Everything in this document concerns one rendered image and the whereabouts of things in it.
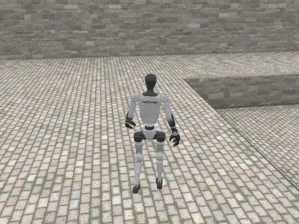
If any robot right upper arm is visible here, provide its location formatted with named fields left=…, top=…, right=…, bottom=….
left=160, top=94, right=172, bottom=121

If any robot right forearm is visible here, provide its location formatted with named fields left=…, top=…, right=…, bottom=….
left=168, top=114, right=178, bottom=136

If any robot right hand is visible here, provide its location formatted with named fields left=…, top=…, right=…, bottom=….
left=169, top=134, right=180, bottom=146

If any robot left hand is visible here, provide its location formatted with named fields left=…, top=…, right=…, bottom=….
left=125, top=121, right=136, bottom=129

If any right robot thigh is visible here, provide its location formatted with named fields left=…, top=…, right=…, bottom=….
left=156, top=130, right=165, bottom=161

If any robot left forearm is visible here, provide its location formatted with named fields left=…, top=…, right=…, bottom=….
left=125, top=111, right=132, bottom=124

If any robot left upper arm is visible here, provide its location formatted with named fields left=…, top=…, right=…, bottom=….
left=128, top=94, right=141, bottom=118

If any left robot shin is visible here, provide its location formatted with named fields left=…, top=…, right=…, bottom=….
left=134, top=154, right=142, bottom=187

